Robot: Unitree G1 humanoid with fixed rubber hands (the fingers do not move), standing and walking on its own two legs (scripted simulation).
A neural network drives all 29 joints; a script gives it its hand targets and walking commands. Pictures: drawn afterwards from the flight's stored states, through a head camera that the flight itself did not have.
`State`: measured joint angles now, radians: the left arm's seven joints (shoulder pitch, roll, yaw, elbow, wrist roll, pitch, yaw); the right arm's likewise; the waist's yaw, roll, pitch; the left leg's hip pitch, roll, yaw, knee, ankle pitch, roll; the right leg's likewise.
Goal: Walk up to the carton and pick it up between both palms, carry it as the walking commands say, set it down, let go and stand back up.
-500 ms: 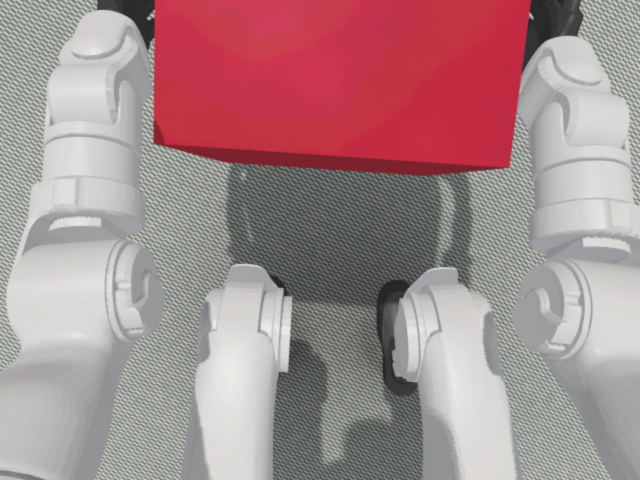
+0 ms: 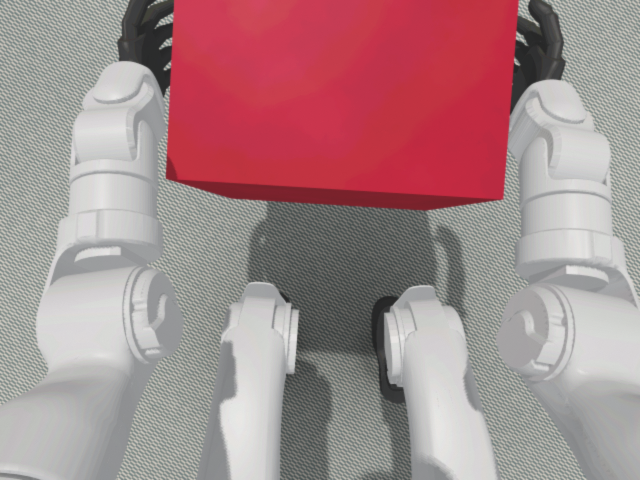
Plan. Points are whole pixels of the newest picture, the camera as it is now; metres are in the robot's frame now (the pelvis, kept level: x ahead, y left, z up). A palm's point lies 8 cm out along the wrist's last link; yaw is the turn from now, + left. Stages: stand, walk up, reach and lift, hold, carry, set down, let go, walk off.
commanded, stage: reach and lift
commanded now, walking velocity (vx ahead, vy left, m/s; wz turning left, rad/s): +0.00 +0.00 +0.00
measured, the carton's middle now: (335, 117) +0.51 +0.02 -0.17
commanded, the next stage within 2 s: none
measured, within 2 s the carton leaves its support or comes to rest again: neither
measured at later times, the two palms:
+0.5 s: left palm (110, 59) +0.51 +0.22 -0.03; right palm (587, 76) +0.51 -0.17 -0.02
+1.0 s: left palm (55, 37) +0.49 +0.21 +0.05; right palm out of the picture +0.49 -0.18 +0.05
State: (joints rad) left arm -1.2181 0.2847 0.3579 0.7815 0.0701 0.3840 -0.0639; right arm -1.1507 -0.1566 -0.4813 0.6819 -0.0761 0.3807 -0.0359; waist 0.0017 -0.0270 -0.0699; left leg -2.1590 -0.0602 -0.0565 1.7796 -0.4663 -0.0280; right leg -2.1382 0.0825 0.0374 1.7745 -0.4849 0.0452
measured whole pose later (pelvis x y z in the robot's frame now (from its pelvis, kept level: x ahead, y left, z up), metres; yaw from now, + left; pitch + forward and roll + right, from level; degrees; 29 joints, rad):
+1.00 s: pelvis +0.02 +0.00 +0.12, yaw +1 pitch +43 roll -2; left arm -0.92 0.14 0.41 0.67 0.16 0.40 -0.09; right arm -0.87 -0.07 -0.50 0.61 -0.16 0.38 0.03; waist -0.01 -0.02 -0.20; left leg -1.72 -0.07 -0.08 1.37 -0.40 -0.02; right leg -1.70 0.08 0.07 1.36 -0.42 0.04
